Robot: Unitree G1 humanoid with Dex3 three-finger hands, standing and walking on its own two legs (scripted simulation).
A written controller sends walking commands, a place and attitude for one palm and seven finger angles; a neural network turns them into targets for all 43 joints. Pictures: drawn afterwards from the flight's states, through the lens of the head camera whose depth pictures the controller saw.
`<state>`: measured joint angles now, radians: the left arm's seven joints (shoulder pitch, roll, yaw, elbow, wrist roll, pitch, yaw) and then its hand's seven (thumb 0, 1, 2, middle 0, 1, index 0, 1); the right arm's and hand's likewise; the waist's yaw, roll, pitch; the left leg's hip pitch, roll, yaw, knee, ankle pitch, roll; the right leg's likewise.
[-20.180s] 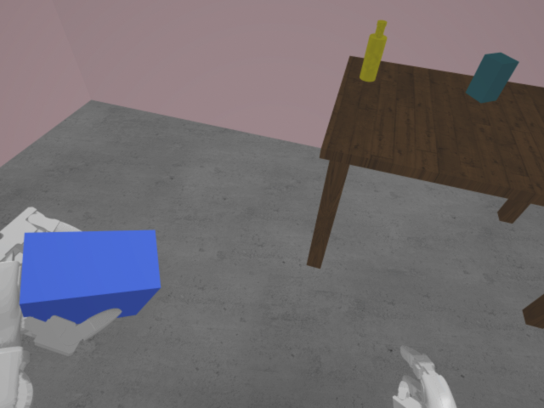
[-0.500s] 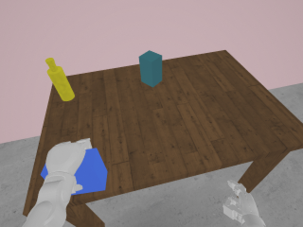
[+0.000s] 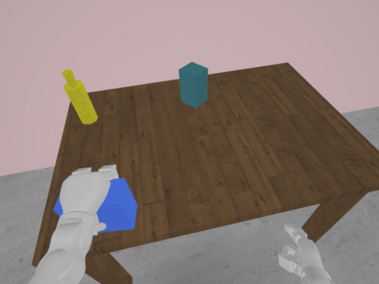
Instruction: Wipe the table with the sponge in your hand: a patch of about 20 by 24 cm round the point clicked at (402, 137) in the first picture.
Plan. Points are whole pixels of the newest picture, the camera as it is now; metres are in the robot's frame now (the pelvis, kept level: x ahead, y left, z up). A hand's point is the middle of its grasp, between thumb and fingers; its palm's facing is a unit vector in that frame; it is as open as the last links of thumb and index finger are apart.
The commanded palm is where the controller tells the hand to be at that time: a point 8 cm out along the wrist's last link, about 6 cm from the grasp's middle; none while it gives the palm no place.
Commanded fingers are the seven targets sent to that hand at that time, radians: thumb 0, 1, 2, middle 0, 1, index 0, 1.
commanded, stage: move the sponge above the wiping area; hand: left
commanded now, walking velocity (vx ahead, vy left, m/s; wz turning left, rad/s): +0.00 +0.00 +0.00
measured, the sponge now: (103, 211) +0.25 +0.26 -0.01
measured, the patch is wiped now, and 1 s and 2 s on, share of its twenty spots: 0.00 0.00 0.15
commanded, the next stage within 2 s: lower the sponge onto the table in 0.24 s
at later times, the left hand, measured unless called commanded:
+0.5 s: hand (85, 202) +0.24 +0.28 +0.04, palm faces +0.04 -0.05 -1.00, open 10.5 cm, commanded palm +0.21 +0.27 +0.09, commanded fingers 0.00 0.10 1.30 -1.20 -1.60 -1.20 -1.60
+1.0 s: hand (87, 211) +0.23 +0.28 +0.02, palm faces -0.03 -0.07 -1.00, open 10.5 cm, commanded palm +0.21 +0.26 +0.07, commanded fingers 0.00 0.10 1.30 -1.20 -1.60 -1.20 -1.60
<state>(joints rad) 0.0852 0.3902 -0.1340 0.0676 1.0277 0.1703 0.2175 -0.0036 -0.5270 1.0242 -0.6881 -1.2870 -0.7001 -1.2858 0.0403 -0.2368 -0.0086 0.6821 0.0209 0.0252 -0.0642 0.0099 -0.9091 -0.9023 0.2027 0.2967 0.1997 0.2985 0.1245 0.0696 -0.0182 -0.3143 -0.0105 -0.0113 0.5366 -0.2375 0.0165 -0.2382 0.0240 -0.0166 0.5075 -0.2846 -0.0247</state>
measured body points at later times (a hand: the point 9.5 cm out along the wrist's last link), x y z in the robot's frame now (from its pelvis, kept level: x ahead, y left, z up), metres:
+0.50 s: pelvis +0.00 -0.01 +0.00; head +0.01 -0.03 +0.45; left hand +0.23 +0.28 +0.09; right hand +0.23 -0.22 -0.09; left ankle +0.03 +0.11 -0.73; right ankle -0.01 -0.11 -0.73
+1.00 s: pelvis +0.00 -0.01 +0.00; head +0.00 -0.03 +0.45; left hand +0.23 +0.28 +0.07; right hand +0.23 -0.22 -0.09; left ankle +0.03 +0.11 -0.73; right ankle -0.01 -0.11 -0.73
